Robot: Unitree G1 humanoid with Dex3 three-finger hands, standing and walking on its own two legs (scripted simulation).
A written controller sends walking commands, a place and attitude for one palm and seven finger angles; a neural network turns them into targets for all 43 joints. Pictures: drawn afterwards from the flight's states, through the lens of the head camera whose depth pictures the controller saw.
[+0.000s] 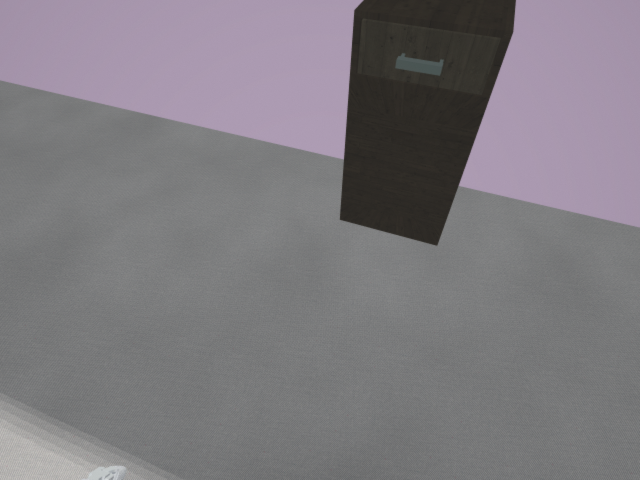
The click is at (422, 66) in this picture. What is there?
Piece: drawer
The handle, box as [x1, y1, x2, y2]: [395, 53, 443, 75]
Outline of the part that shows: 396,59 395,67 438,75 440,73 443,61 442,59 440,59 439,62 433,62 408,58 404,56 404,53 402,53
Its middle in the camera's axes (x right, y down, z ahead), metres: +0.29 -0.52 +1.14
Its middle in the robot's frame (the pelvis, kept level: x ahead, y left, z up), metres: +1.22 -0.23 -0.01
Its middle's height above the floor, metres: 0.77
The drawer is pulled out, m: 0.00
